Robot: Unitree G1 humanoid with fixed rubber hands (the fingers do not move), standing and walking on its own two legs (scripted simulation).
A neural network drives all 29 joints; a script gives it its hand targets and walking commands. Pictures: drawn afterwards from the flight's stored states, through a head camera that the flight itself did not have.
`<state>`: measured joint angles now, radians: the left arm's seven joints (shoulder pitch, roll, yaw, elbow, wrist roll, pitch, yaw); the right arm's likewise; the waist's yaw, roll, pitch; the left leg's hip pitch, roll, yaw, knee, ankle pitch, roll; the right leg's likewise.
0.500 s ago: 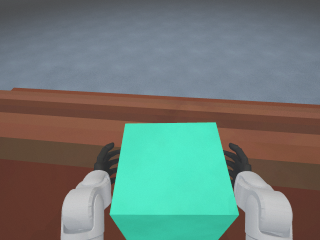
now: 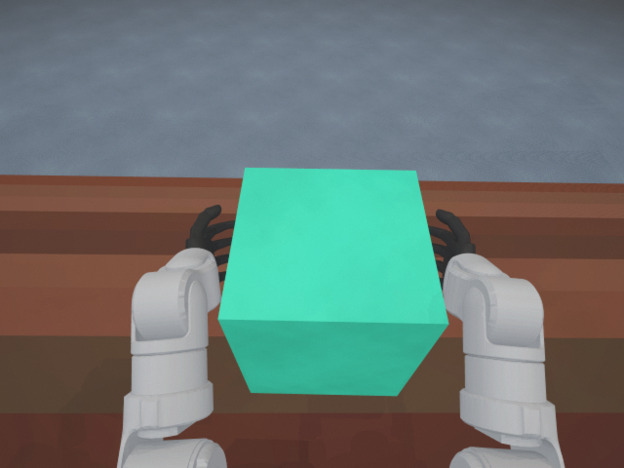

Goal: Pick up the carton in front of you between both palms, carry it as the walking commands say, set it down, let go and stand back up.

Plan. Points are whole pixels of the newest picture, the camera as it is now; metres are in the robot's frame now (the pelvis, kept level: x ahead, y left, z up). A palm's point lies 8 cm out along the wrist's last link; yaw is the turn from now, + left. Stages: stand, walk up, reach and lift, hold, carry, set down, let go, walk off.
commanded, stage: carry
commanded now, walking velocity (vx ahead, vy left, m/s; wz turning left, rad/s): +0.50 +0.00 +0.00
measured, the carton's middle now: (326, 290) +0.34 -0.02 +0.03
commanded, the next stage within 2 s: none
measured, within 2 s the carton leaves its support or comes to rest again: neither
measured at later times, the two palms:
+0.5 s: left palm (210, 118) +0.64 +0.16 +0.10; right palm (384, 109) +0.66 -0.14 +0.09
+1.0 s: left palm (244, 118) +1.01 +0.16 -0.16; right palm (350, 120) +1.00 -0.14 -0.16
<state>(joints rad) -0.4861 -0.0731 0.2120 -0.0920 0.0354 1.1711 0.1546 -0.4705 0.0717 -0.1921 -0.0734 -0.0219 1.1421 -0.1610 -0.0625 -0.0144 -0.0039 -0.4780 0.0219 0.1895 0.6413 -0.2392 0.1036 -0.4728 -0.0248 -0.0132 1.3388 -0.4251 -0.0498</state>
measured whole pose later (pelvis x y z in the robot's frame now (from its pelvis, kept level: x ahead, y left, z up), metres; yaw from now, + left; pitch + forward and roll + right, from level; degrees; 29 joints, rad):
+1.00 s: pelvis +0.66 +0.03 -0.25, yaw +1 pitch +2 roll +1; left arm -0.49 -0.12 0.32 -0.02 0.07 1.07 0.15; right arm -0.57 0.05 -0.19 0.13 0.05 1.04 -0.19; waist -0.12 0.00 0.03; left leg -0.32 -0.15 0.11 1.04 -0.77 0.17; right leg -0.76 -0.04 0.03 0.97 0.15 -0.06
